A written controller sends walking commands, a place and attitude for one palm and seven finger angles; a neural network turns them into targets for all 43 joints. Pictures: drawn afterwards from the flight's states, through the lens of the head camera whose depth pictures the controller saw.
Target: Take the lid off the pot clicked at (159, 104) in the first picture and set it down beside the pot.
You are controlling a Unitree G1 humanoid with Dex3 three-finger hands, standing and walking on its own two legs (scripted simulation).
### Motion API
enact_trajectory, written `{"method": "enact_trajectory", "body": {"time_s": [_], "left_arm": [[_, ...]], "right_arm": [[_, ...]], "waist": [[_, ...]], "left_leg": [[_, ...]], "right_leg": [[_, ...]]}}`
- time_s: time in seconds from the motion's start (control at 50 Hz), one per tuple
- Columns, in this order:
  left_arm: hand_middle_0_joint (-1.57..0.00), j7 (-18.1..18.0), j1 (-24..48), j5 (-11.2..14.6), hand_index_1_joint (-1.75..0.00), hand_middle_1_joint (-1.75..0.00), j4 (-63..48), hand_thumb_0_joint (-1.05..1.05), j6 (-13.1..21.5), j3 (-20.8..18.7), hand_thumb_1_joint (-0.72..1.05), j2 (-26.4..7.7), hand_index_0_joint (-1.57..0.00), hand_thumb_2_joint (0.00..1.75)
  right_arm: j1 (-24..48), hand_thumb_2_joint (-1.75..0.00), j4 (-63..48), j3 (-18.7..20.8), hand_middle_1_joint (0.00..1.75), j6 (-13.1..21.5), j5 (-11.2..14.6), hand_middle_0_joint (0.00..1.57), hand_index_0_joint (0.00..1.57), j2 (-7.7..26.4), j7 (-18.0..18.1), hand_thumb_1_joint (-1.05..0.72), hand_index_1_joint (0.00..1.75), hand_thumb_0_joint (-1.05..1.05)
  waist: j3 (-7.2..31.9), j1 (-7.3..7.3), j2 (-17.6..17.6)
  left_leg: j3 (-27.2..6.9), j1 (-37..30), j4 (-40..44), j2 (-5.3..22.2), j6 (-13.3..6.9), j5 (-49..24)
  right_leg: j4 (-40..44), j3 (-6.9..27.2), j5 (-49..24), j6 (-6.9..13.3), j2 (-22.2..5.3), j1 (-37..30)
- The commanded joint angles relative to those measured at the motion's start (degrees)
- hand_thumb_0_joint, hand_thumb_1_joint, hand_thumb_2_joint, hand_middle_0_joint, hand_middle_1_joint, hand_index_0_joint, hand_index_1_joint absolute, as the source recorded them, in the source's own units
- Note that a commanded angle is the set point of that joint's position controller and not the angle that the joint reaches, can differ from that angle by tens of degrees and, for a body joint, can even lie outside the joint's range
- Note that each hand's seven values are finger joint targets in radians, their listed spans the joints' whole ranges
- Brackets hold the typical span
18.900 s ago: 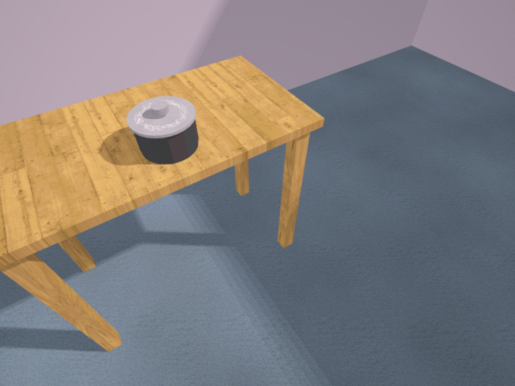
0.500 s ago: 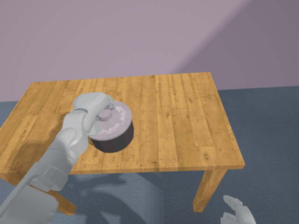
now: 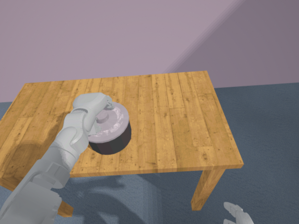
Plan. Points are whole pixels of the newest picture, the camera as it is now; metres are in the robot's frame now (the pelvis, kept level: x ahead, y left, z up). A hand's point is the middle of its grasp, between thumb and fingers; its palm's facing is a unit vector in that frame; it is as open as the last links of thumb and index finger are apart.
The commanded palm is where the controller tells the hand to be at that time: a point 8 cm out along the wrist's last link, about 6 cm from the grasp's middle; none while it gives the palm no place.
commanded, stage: close the fingers and squeeze the knob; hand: left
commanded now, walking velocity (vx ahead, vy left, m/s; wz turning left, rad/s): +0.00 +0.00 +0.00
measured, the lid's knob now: (101, 116) +0.42 +0.17 +0.05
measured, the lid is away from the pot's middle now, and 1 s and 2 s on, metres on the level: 0.00 0.00 0.01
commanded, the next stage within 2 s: lift the lid straight up in 1.60 s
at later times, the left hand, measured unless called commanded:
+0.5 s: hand (94, 120) +0.39 +0.18 +0.07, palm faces -0.28 -0.07 -0.96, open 8.4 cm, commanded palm +0.37 +0.18 +0.13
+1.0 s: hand (97, 119) +0.39 +0.17 +0.07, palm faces -0.29 -0.06 -0.96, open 7.2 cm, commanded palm +0.38 +0.17 +0.13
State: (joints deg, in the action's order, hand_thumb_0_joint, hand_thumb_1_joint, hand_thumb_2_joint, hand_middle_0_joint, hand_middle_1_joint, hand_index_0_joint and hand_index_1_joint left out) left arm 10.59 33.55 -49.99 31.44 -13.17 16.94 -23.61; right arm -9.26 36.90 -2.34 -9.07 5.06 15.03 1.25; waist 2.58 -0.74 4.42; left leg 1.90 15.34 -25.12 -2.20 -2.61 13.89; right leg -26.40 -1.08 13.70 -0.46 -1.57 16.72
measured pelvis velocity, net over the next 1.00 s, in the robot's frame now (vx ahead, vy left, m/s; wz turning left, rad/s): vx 0.00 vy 0.00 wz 0.01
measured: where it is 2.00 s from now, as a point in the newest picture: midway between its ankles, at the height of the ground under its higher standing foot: outside the picture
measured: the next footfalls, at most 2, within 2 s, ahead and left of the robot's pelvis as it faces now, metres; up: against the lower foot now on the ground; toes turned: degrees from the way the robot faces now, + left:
none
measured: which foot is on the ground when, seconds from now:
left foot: down 0.00-1.00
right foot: down 0.00-1.00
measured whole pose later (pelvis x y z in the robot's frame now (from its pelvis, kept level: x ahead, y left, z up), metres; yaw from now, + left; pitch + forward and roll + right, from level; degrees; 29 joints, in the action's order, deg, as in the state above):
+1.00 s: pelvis +0.00 +0.00 +0.00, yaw +0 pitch +4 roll +0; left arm 10.9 34.8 -50.1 32.1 -14.3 18.5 -22.6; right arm -8.1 37.3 -2.7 -9.1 5.1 14.8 1.8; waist 2.7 -0.3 4.4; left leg 1.5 15.4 -25.5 -2.2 -2.4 13.8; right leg -26.8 -1.5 13.8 -0.3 -1.6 16.7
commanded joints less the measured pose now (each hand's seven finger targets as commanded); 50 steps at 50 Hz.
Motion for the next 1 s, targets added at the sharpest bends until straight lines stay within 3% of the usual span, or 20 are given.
{"method": "enact_trajectory", "body": {"time_s": [0.0, 0.04, 0.08, 0.16, 0.22, 0.26, 0.28, 0.4, 0.44, 0.48, 0.56, 0.58, 0.62, 0.68, 0.7, 0.76, 0.78, 0.84, 0.88, 0.98], "left_arm": [[-0.65, -2.2, 22.99, -0.73, -0.55, -0.55, -12.09, 0.0, -0.23, -6.69, -0.12, -12.08, -0.65, 1.18], [-0.64, -2.23, 23.39, -0.68, -0.59, -0.59, -12.44, 0.0, -0.68, -5.46, -0.1, -10.48, -0.64, 1.18], [-0.64, -2.31, 23.3, -0.67, -0.64, -0.64, -13.81, 0.0, -0.49, -7.84, -0.08, -13.23, -0.64, 1.17], [-0.64, -2.28, 23.25, -0.82, -0.71, -0.71, -12.16, 0.0, -1.25, -4.44, -0.03, -9.45, -0.64, 1.15], [-0.64, -2.34, 24.78, -0.91, -0.76, -0.76, -13.53, 0.0, -0.85, -7.2, 0.0, -13.17, -0.64, 1.13], [-0.65, -2.09, 23.93, -0.9, -0.78, -0.78, -11.27, 0.0, -1.22, -4.41, 0.03, -9.6, -0.65, 1.12], [-0.65, -2.02, 24.57, -0.94, -0.8, -0.8, -11.72, 0.0, -1.04, -6.43, 0.04, -11.79, -0.65, 1.11], [-0.67, -1.91, 24.11, -1.03, -0.86, -0.86, -13.07, 0.0, -0.35, -6.39, 0.11, -11.97, -0.67, 1.07], [-0.68, -1.78, 22.19, -0.8, -0.88, -0.88, -10.86, 0.0, -0.53, -5.25, 0.14, -10.29, -0.68, 1.05], [-0.68, -1.81, 22.16, -0.75, -0.9, -0.9, -12.05, 0.0, -0.42, -7.25, 0.16, -12.25, -0.68, 1.03], [-0.71, -2.4, 23.42, -1.33, -0.93, -0.93, -14.95, 0.0, -0.75, -5.66, 0.22, -11.01, -0.71, 0.98], [-0.71, -2.57, 21.35, -1.01, -0.94, -0.94, -13.16, 0.0, -0.94, -7.53, 0.23, -12.31, -0.71, 0.97], [-0.72, -2.44, 21.97, -1.11, -0.95, -0.95, -10.05, 0.0, -1.67, -4.39, 0.26, -9.09, -0.72, 0.94], [-0.74, -2.5, 26.38, -1.53, -0.96, -0.96, -10.95, 0.0, -1.98, -6.28, 0.3, -11.99, -0.74, 0.9], [-0.75, -2.51, 26.54, -1.54, -0.97, -0.97, -11.68, 0.0, -1.98, -5.0, 0.31, -10.79, -0.75, 0.89], [-0.77, -2.31, 23.05, -1.37, -0.98, -0.98, -11.12, 0.0, -1.76, -4.33, 0.36, -8.81, -0.77, 0.84], [-0.78, -2.12, 22.89, -1.07, -0.98, -0.98, -11.59, 0.0, -1.59, -5.35, 0.38, -9.42, -0.78, 0.82], [-0.8, -1.9, 25.76, -1.13, -0.99, -0.99, -9.5, 0.0, -2.08, -2.25, 0.42, -6.85, -0.8, 0.77], [-0.82, -2.06, 26.07, -0.96, -0.99, -0.99, -10.24, 0.0, -1.65, -6.29, 0.46, -11.22, -0.82, 0.72], [-0.85, -1.78, 24.77, -0.99, -0.99, -0.99, -9.05, 0.0, -0.81, -7.26, 0.51, -12.38, -0.83, 0.67]], "right_arm": [[6.91, -0.9, -8.81, 2.01, 0.3, 2.67, 0.01, 0.2, 0.2, 5.88, 0.12, -0.9, 0.3, 0.0], [6.96, -0.9, -8.77, 2.16, 0.3, 2.65, 0.1, 0.2, 0.2, 5.58, 0.03, -0.9, 0.3, 0.0], [7.52, -0.9, -8.86, 2.07, 0.3, 2.7, -0.03, 0.2, 0.2, 6.09, 0.1, -0.9, 0.3, 0.0], [7.2, -0.9, -8.36, 1.95, 0.3, 2.57, 0.2, 0.2, 0.2, 5.57, -0.15, -0.9, 0.3, 0.0], [7.57, -0.9, -8.37, 1.88, 0.3, 2.49, 0.16, 0.2, 0.2, 5.84, 0.2, -0.9, 0.3, 0.0], [7.86, -0.9, -8.44, 1.77, 0.3, 2.64, 0.22, 0.2, 0.2, 5.41, 0.31, -0.9, 0.3, 0.0], [7.77, -0.9, -8.26, 1.92, 0.3, 2.54, 0.05, 0.2, 0.2, 5.92, 0.33, -0.9, 0.3, 0.0], [7.61, -0.9, -8.77, 1.9, 0.3, 2.67, -0.07, 0.2, 0.2, 5.51, 0.36, -0.9, 0.3, 0.0], [7.58, -0.9, -8.62, 1.7, 0.3, 2.62, 0.07, 0.2, 0.2, 5.46, 0.17, -0.9, 0.3, 0.0], [8.21, -0.9, -9.08, 1.73, 0.3, 2.46, -0.05, 0.2, 0.2, 5.76, 0.09, -0.9, 0.3, 0.0], [8.29, -0.9, -9.02, 1.78, 0.3, 2.55, 0.01, 0.2, 0.2, 5.31, -0.21, -0.9, 0.3, 0.0], [8.32, -0.9, -9.2, 1.78, 0.3, 2.63, -0.03, 0.2, 0.2, 5.53, -0.22, -0.9, 0.3, 0.0], [8.02, -0.9, -8.39, 1.54, 0.3, 2.28, 0.21, 0.2, 0.2, 5.41, -0.1, -0.9, 0.3, 0.0], [8.53, -0.9, -8.35, 1.63, 0.3, 2.13, 0.06, 0.2, 0.2, 5.96, 0.37, -0.9, 0.3, 0.0], [8.28, -0.9, -8.62, 1.7, 0.3, 2.28, 0.06, 0.2, 0.2, 5.6, 0.35, -0.9, 0.3, 0.0], [7.93, -0.9, -8.73, 1.72, 0.3, 2.66, 0.13, 0.2, 0.2, 5.26, 0.0, -0.9, 0.3, 0.0], [8.0, -0.9, -8.78, 1.85, 0.3, 2.54, -0.08, 0.2, 0.2, 5.54, 0.0, -0.9, 0.3, 0.0], [7.75, -0.9, -8.09, 1.88, 0.3, 2.15, 0.13, 0.2, 0.2, 5.37, 0.13, -0.9, 0.3, 0.0], [7.87, -0.9, -8.34, 1.87, 0.3, 2.41, -0.12, 0.2, 0.2, 5.8, 0.52, -0.9, 0.3, 0.0], [7.65, -0.9, -8.26, 1.63, 0.3, 2.65, -0.11, 0.2, 0.2, 5.87, 0.9, -0.9, 0.3, 0.0]], "waist": [[19.34, 0.19, -4.93], [18.41, 0.08, -4.92], [19.74, 0.55, -4.37], [18.21, -0.08, -4.78], [19.43, 0.34, -5.2], [18.17, -0.07, -5.28], [18.53, 0.05, -5.49], [20.18, 0.22, -4.21], [17.85, 0.18, -4.32], [18.55, 0.73, -5.29], [20.29, 0.49, -3.48], [19.06, 0.84, -5.03], [16.29, 0.13, -5.48], [17.59, 0.26, -5.63], [18.44, 0.14, -3.65], [20.07, 0.47, -4.14], [20.01, 0.49, -5.77], [17.12, -0.58, -5.92], [18.12, 0.19, -7.18], [18.31, 0.52, -6.06]], "left_leg": [[-2.53, -7.39, 1.23, 1.43, -0.8, -19.91], [-2.43, -7.65, 1.2, 1.45, -0.84, -19.18], [-2.63, -7.81, 1.22, 1.37, -0.74, -19.46], [-2.72, -7.94, 1.0, 1.47, -0.5, -19.6], [-2.69, -7.84, 1.32, 1.32, -0.65, -18.18], [-2.68, -7.56, 1.19, 1.27, -0.57, -17.96], [-2.69, -7.49, 1.33, 1.52, -0.55, -17.9], [-2.83, -8.5, 1.05, 1.38, -0.57, -19.29], [-2.64, -7.58, 1.04, 1.47, -0.35, -19.29], [-2.74, -7.02, 1.28, 1.41, -0.39, -18.64], [-3.12, -8.98, 0.92, 1.56, -0.23, -21.04], [-3.24, -7.69, 1.12, 1.56, -0.28, -20.5], [-2.54, -6.55, 1.53, 1.52, -0.27, -17.09], [-2.75, -6.07, 2.01, 1.34, -0.45, -14.77], [-2.67, -6.85, 2.06, 1.27, -0.45, -14.89], [-3.11, -8.55, 0.98, 1.37, -0.33, -19.51], [-3.03, -7.97, 1.12, 1.52, -0.44, -19.68], [-2.59, -6.92, 1.49, 1.48, -0.54, -15.51], [-2.66, -6.38, 1.51, 1.22, -0.91, -15.04], [-2.37, -5.77, 1.71, 1.1, -0.87, -15.15]], "right_leg": [[0.74, -0.16, -18.87, 2.65, 1.22, -8.22], [0.94, -0.25, -18.34, 2.63, 1.19, -7.27], [0.95, 0.02, -18.38, 2.79, 1.25, -8.1], [0.74, -0.57, -17.97, 2.73, 1.39, -6.32], [0.92, -0.28, -17.28, 2.75, 1.25, -7.65], [0.91, -0.47, -17.08, 2.74, 1.24, -6.52], [1.13, -0.27, -16.85, 2.86, 1.31, -6.71], [0.78, -0.29, -17.6, 2.85, 1.2, -7.66], [0.83, -0.56, -18.01, 2.86, 1.17, -6.66], [1.04, -0.27, -17.6, 2.89, 1.15, -7.7], [0.47, -0.56, -18.35, 2.91, 1.24, -7.29], [0.75, -0.45, -17.9, 2.98, 1.38, -7.74], [1.16, -0.75, -16.03, 2.76, 1.38, -5.88], [1.34, -0.29, -14.14, 2.93, 1.3, -6.63], [1.05, -0.35, -13.9, 2.95, 1.24, -6.84], [0.17, -0.8, -16.93, 2.98, 1.38, -6.76], [0.65, -0.5, -17.64, 2.95, 1.36, -7.49], [0.97, -0.74, -14.96, 2.73, 1.38, -5.19], [1.39, -0.12, -15.31, 2.8, 1.31, -7.19], [1.43, 0.23, -16.42, 2.78, 0.99, -8.39]]}}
